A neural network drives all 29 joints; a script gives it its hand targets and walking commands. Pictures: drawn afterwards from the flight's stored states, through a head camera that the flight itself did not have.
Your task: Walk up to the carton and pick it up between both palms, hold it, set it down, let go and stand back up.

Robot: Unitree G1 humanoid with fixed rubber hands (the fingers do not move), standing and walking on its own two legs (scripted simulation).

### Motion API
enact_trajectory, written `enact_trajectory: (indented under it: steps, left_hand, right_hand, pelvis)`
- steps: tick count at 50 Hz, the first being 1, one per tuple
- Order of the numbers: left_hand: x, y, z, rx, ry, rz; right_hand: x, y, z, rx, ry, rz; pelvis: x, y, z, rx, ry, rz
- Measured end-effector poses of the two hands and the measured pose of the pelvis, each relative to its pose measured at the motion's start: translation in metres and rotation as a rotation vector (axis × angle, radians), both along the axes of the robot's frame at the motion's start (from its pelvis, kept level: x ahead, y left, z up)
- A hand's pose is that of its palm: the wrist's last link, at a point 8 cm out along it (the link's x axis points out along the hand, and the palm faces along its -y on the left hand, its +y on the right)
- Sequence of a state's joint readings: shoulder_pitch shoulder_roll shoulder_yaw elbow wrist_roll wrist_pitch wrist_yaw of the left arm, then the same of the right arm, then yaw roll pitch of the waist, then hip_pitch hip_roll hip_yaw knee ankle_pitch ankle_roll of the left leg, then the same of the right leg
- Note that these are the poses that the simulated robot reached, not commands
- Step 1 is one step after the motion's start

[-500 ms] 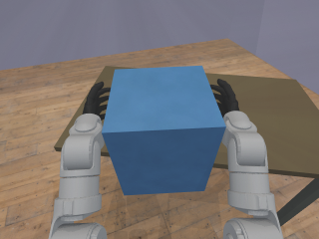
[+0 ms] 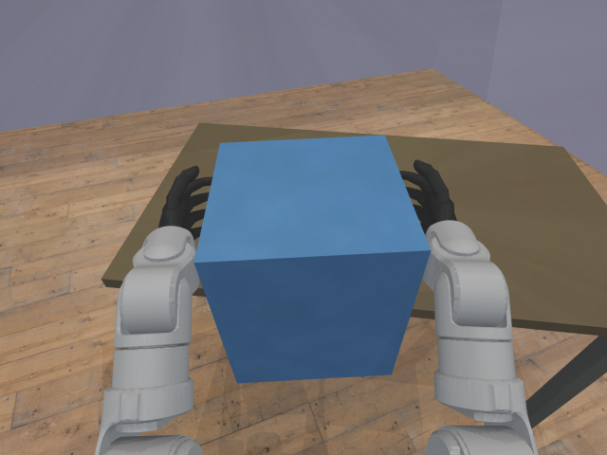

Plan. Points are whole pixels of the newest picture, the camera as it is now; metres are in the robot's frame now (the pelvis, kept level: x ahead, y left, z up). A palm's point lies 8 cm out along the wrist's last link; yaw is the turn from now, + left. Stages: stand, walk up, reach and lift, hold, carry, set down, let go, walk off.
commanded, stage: hold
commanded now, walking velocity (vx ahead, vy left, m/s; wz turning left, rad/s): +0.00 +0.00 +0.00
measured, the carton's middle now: (308, 262) +0.36 -0.01 +0.10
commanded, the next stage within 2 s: set down in 0.32 s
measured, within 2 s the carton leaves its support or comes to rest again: neither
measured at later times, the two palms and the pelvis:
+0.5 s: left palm (173, 224) +0.36 +0.15 +0.17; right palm (427, 211) +0.37 -0.15 +0.18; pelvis +0.00 +0.00 +0.00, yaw -1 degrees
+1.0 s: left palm (158, 218) +0.39 +0.18 +0.16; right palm (394, 201) +0.41 -0.12 +0.16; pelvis +0.03 +0.00 +0.00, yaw +1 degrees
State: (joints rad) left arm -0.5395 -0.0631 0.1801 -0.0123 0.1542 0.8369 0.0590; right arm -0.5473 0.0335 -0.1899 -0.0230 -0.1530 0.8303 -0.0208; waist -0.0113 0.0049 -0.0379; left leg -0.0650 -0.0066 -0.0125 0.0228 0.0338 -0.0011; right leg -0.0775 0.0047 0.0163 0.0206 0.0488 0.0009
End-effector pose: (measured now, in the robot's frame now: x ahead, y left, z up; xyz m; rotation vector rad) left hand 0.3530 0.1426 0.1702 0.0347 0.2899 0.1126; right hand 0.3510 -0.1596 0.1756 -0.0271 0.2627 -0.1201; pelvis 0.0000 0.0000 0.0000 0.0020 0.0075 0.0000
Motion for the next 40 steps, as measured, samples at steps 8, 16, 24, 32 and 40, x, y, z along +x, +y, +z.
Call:
enact_trajectory:
  steps: [8,16,24,32,40]
  left_hand:
    - [0.0,0.002,0.008,-0.009,-0.031,0.007]
    - [0.005,0.0,0.001,-0.013,0.002,0.009]
    - [0.008,0.005,0.006,0.003,-0.017,0.027]
    - [0.016,0.02,-0.008,-0.006,0.003,0.055]
    - [0.03,0.033,-0.012,-0.002,-0.019,0.065]
  right_hand:
    - [0.001,0.002,0.008,0.012,-0.032,0.002]
    - [0.007,0.0,0.002,0.004,-0.001,0.008]
    - [0.016,0.005,0.006,-0.008,-0.019,0.035]
    - [0.035,0.02,-0.002,-0.028,0.002,0.069]
    - [0.054,0.033,-0.003,-0.047,-0.02,0.085]
  pelvis:
    - [-0.003,0.001,0.0,0.0,0.007,0.004]
    - [-0.004,0.0,0.0,0.0,0.01,0.004]
    - [0.0,-0.002,0.0,0.001,0.012,-0.017]
    - [0.007,-0.004,0.0,0.0,0.025,-0.009]
    - [0.017,-0.001,0.0,-0.001,0.046,-0.004]
